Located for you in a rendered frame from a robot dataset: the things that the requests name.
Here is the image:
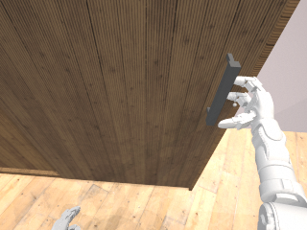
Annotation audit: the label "robot right hand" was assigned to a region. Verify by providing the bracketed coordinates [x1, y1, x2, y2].
[218, 76, 274, 130]

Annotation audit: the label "wardrobe door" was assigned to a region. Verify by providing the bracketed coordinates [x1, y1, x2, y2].
[0, 107, 56, 172]
[0, 0, 289, 188]

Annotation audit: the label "handle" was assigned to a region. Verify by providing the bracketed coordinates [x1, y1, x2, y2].
[205, 53, 242, 126]

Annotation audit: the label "robot left hand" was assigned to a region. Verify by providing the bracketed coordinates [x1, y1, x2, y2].
[51, 206, 81, 230]

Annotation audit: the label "right robot forearm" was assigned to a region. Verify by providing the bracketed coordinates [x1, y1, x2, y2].
[250, 118, 307, 208]

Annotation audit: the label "right robot upper arm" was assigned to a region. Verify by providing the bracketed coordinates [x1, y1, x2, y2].
[257, 201, 307, 230]

